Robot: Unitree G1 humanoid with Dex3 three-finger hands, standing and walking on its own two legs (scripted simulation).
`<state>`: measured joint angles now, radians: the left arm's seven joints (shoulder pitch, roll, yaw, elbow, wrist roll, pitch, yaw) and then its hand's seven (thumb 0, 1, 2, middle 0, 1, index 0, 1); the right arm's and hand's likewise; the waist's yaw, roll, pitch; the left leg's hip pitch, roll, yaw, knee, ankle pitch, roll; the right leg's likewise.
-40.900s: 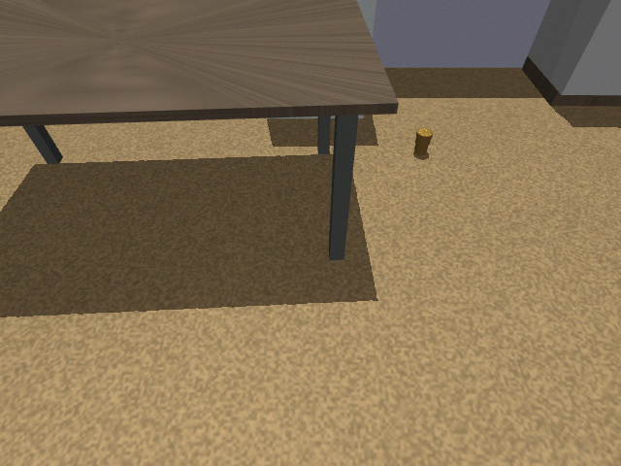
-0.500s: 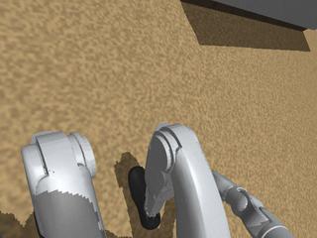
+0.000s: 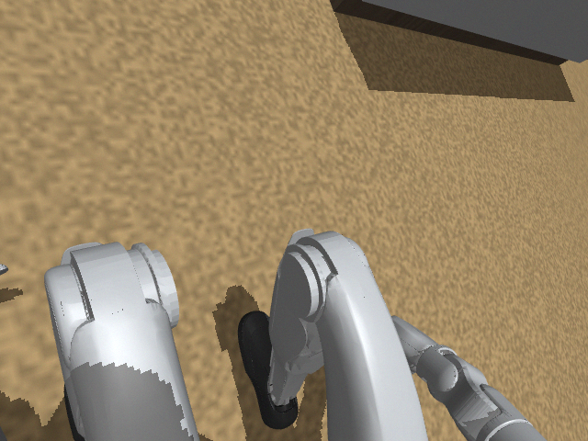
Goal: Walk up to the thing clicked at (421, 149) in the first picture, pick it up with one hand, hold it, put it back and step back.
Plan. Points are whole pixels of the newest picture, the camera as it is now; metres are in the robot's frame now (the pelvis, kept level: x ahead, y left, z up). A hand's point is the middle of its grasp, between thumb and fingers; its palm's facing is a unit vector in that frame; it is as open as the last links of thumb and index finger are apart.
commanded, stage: withdraw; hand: left
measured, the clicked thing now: out of the picture +0.36 +0.36 -0.21
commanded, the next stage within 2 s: rise in 0.30 s
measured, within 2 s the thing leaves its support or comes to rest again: neither
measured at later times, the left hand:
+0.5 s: hand out of the picture +0.26 +0.41 -0.07, palm faces +0.51 -0.84 -0.17, open 17.0 cm
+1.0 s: hand out of the picture +0.20 +0.39 +0.08, palm faces +0.47 -0.71 -0.52, open 16.6 cm
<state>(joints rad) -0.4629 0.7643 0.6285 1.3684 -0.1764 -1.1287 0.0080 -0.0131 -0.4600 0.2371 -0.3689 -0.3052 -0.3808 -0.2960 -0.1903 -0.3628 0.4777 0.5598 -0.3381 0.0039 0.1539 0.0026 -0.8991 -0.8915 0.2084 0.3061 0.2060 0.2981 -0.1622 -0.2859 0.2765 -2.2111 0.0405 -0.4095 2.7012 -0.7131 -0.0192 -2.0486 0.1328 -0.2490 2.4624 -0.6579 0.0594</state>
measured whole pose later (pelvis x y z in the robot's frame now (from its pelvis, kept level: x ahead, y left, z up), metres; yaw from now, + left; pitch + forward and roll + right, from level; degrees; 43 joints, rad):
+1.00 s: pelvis +0.02 -0.03 +0.17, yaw +12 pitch +32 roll -5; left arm -0.05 0.50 0.45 0.45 -0.01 -0.07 0.04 -0.01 -0.38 0.15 -0.07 -0.09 -0.08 -0.08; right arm 0.05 -0.27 0.00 0.58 0.04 0.12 0.01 0.01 -0.91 -0.90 0.20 0.31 0.20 0.30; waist 0.02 0.00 -0.10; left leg -1.98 0.06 -0.11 2.05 -0.64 -0.03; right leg -1.90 0.03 -0.06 2.02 -0.68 0.01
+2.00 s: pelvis +0.10 +0.00 +0.44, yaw +18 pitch +9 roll -2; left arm 0.49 0.21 -0.01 -0.03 -0.01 0.28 0.16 -0.01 -0.51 0.07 -0.05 -0.06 -0.06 -0.06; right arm 0.28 -0.20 0.03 0.47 0.01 -0.09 -0.18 0.02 -0.90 -0.90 0.21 0.31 0.20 0.30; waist -0.02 0.04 -0.11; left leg -0.68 0.05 -0.04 1.00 -0.48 -0.02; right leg -0.60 0.00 -0.05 0.95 -0.50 0.01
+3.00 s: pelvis +0.09 -0.01 +0.45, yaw +18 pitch +7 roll -2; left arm 0.46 0.20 -0.01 0.02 -0.01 0.24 0.14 -0.01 -0.52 0.07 -0.05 -0.06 -0.06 -0.06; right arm 0.27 -0.20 0.03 0.51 0.01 -0.13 -0.17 0.02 -0.90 -0.90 0.20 0.31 0.20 0.30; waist -0.02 0.03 -0.09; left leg -0.64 0.05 -0.03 0.95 -0.44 -0.02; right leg -0.57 0.00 -0.04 0.91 -0.47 0.01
